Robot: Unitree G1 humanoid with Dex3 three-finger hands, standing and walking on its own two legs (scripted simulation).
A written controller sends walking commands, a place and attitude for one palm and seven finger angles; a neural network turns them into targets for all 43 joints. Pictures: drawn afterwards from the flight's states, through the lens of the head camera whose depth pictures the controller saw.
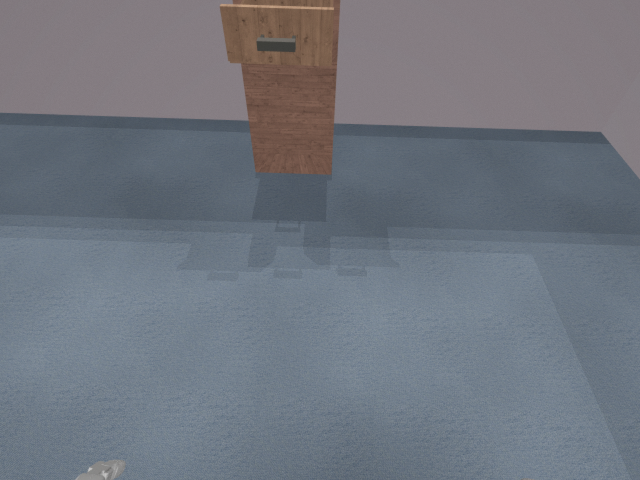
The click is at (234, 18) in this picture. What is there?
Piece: drawer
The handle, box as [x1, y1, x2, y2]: [256, 35, 295, 51]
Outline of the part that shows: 256,41 257,50 294,51 295,49 295,36 292,36 291,38 264,38 263,35 261,35 257,38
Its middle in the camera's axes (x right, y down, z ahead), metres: -0.13 -0.60 +1.17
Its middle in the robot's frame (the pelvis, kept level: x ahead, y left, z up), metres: +1.27 +0.20 +0.00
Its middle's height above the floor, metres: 0.77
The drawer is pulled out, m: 0.29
